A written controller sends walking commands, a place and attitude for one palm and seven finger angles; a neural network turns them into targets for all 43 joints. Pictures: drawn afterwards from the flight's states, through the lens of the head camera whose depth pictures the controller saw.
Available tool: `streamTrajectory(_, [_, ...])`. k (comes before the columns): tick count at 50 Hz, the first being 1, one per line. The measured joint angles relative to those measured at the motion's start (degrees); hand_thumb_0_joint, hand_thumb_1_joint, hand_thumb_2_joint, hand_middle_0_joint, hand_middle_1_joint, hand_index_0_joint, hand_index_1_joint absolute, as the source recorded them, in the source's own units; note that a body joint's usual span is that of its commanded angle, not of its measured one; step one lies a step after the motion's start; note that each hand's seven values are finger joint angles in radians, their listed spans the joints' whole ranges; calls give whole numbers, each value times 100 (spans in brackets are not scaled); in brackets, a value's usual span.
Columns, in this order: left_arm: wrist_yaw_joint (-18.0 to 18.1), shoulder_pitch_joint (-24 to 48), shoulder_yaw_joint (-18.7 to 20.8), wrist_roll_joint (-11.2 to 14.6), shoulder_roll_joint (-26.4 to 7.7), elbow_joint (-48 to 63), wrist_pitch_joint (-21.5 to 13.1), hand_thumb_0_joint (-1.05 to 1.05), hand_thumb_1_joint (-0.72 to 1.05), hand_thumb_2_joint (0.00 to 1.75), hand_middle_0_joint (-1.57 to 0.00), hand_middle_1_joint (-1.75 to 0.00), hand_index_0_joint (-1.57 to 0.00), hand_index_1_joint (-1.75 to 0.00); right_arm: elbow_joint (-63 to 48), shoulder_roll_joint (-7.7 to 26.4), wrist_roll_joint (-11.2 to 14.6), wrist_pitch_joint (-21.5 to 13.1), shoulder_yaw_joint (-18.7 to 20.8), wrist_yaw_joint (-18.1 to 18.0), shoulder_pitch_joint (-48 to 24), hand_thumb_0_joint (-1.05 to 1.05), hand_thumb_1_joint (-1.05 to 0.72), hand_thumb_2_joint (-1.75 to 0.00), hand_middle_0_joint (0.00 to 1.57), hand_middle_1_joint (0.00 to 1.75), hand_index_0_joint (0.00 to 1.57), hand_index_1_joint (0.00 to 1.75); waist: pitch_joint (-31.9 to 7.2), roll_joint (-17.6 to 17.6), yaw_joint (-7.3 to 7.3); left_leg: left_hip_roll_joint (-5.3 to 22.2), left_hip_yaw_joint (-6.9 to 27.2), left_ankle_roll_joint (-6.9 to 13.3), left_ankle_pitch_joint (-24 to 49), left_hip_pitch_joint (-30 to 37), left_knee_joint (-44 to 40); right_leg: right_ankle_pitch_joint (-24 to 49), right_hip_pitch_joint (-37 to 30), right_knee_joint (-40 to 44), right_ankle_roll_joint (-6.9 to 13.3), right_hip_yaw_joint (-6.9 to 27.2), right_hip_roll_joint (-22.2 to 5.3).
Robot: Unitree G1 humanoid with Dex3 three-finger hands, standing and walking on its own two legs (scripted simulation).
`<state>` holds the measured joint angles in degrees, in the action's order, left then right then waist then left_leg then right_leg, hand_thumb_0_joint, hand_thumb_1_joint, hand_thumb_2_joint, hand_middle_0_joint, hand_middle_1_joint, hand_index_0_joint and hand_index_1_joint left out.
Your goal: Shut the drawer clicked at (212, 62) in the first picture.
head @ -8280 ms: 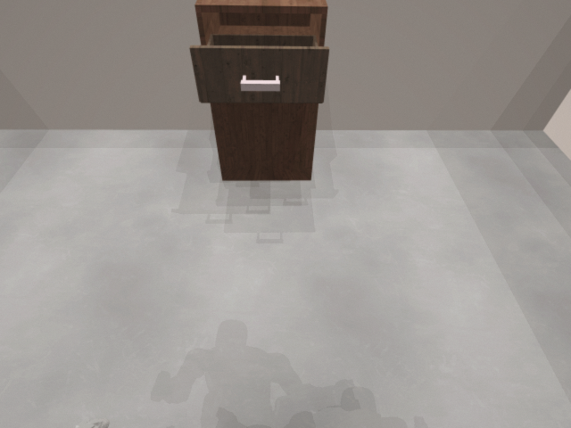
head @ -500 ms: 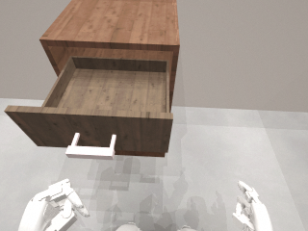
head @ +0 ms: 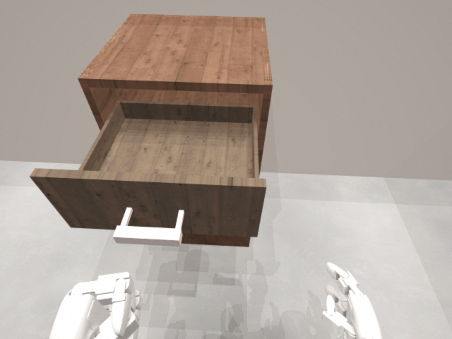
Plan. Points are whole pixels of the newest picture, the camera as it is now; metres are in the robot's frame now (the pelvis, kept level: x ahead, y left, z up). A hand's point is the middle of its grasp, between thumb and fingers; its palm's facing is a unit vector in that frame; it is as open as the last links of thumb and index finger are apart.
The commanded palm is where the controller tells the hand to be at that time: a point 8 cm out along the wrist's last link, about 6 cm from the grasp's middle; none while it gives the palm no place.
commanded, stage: raise the hand and make a fist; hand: left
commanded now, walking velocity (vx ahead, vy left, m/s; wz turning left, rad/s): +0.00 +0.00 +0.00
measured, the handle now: (151, 225) +0.32 +0.18 +0.01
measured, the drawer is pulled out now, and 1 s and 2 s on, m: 0.29 0.29 0.29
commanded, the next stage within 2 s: bring the fist close to the handle in 0.36 s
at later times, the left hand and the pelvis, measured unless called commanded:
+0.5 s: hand (142, 319) +0.14 +0.12 +0.11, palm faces +0.07 -1.00 -0.05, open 3.3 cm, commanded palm +0.09 +0.18 +0.11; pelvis +0.00 -0.02 +0.00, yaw +0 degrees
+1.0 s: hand (149, 301) +0.17 +0.13 +0.05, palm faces +0.05 -1.00 -0.03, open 3.3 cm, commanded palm +0.14 +0.19 +0.06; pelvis +0.00 -0.03 -0.01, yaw +0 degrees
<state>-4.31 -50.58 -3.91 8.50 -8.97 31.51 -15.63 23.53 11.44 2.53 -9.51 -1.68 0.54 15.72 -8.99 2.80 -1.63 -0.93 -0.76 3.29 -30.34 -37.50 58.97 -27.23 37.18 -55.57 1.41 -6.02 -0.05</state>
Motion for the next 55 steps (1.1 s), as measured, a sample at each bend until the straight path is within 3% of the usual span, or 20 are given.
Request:
streamTrajectory(14, [123, -144, -4, -35, -19, -14, -128, 2, 90, 90, -140, -160, -140, -160, -25, 88, 1, 24, 131, -47, 69, 1, -90, -90, 20, 30, 20, 30, 12, -5, 45, 27, 9, -62, -15, -38, 20, -48, 68, -75, 67, -8, 25])
streamTrajectory(27, [-96, -28, 320, 192, -85, -360, -226, 2, 90, 90, -140, -160, -140, -160, 133, 34, 29, 17, 118, -129, -32, 1, -90, -90, 20, 30, 20, 30, -18, 5, 48, 77, 74, -167, 27, 54, -109, -40, -20, 27, 163, -65, 81])
streamTrajectory(36, [-271, 532, 425, 248, -94, -1046, -524, 2, 90, 90, -140, -160, -140, -160, 208, 139, -17, -40, 145, -159, -109, 1, -90, -90, 20, 30, 20, 30, 16, -58, 50, 84, 131, -217, 16, -253, 48, -78, 274, -136, 219, -127, 80])
streamTrajectory(45, [-335, 1077, 638, 335, -123, -1612, -621, 2, 90, 90, -140, -160, -140, -160, 349, 130, -34, 60, 157, -179, -121, 1, -90, -90, 20, 30, 20, 30, -10, -116, 150, 106, 120, -229, -32, -468, 170, -115, 499, -256, 227, -118, 96])
streamTrajectory(55, [-270, 1366, 613, 307, -86, -1967, -837, 2, 90, 90, -140, -160, -140, -160, 389, 142, -101, 90, 176, -150, -138, 1, -90, -90, 20, 30, 20, 30, -32, -135, 209, 98, 83, -174, -117, -828, 424, -166, 855, -482, 189, -89, 78])
